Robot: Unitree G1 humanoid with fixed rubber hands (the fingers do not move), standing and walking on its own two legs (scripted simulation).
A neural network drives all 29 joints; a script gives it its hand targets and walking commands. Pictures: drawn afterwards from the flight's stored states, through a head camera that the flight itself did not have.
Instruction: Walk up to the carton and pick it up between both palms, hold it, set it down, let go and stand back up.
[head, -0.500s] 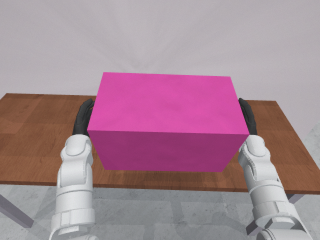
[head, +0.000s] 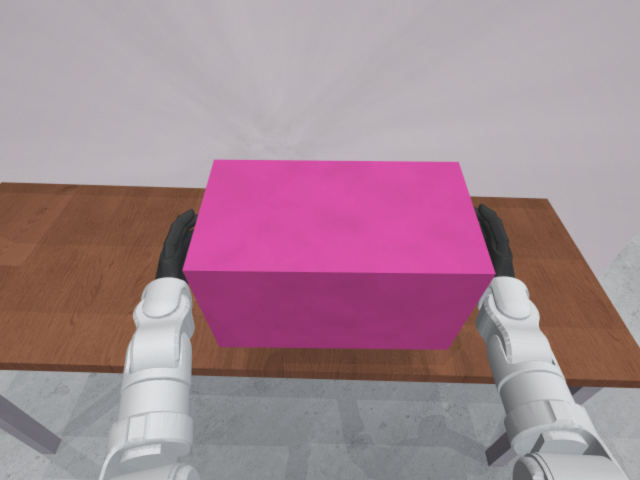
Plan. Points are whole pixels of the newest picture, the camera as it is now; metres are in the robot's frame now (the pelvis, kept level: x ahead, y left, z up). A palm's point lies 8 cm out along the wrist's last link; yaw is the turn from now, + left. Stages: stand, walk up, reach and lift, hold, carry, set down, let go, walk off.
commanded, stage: set down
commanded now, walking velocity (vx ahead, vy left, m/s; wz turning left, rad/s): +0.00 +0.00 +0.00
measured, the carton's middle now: (334, 257) +0.37 +0.00 +0.09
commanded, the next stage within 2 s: none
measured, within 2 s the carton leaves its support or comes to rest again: rests again in 1.46 s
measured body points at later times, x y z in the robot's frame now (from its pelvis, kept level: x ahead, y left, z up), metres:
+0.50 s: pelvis +0.01 +0.00 +0.00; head +0.03 +0.01 +0.45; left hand +0.40 +0.19 +0.06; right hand +0.38 -0.22 +0.07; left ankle +0.02 +0.12 -0.75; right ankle -0.02 -0.13 -0.75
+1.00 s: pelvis +0.00 +0.00 -0.01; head +0.06 +0.00 +0.44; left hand +0.40 +0.20 +0.01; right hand +0.40 -0.21 +0.04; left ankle +0.02 +0.12 -0.75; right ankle -0.02 -0.13 -0.75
